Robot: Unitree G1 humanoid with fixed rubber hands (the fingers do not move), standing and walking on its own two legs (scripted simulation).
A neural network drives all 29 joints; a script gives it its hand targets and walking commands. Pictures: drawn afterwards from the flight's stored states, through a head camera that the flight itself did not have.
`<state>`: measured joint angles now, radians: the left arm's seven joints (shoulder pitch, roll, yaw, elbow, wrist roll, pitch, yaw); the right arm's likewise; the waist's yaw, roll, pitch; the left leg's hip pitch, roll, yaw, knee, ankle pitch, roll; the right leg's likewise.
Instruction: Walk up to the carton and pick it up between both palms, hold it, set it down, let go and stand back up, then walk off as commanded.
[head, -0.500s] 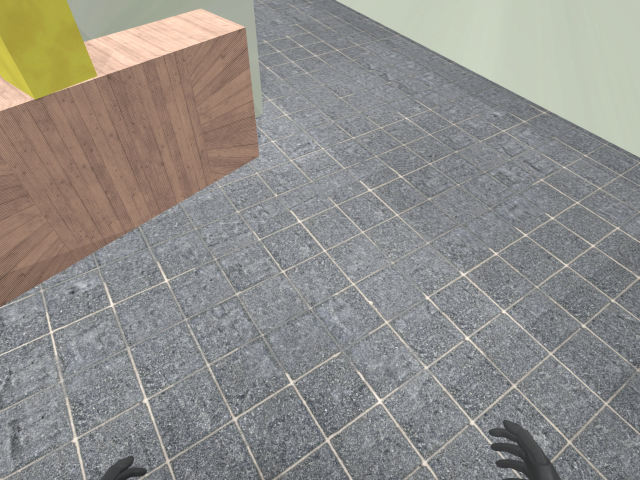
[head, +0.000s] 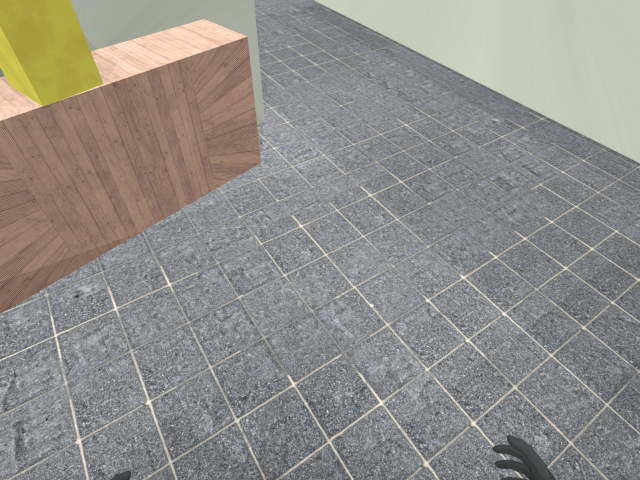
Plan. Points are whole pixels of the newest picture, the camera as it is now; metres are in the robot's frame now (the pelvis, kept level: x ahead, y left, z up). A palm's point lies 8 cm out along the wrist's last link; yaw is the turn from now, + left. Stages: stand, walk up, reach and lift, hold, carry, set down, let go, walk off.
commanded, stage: stand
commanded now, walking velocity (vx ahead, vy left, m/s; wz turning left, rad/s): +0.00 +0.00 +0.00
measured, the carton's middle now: (34, 36) +1.27 +0.86 +0.02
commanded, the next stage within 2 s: none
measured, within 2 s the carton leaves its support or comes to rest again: neither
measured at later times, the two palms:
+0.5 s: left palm out of the picture +0.07 +0.28 -0.11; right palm out of the picture +0.10 -0.28 -0.09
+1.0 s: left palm out of the picture +0.07 +0.27 -0.11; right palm out of the picture +0.10 -0.29 -0.10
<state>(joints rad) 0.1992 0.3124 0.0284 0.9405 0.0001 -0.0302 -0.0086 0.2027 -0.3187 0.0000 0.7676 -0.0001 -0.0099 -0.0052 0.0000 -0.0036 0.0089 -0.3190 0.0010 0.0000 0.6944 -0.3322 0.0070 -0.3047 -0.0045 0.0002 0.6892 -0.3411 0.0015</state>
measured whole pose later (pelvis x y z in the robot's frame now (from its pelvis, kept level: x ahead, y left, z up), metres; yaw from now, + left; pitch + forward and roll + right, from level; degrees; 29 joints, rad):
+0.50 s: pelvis -0.01 -0.01 +0.00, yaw +0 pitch -3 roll +0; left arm 0.20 0.31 0.03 0.98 0.00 -0.03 -0.01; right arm 0.20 -0.32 0.00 0.82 0.00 -0.01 0.00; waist 0.00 0.00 0.01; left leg -0.31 0.00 0.00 0.68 -0.31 0.00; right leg -0.30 0.00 0.00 0.69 -0.33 0.00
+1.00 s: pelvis +0.00 -0.01 +0.00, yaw +0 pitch -2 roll +1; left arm 0.20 0.32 0.03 1.00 0.00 -0.03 -0.01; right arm 0.20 -0.32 0.00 0.84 0.00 -0.01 0.00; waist 0.00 -0.01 0.01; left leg -0.30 0.00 0.00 0.64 -0.30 -0.01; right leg -0.30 0.00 0.00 0.67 -0.33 -0.01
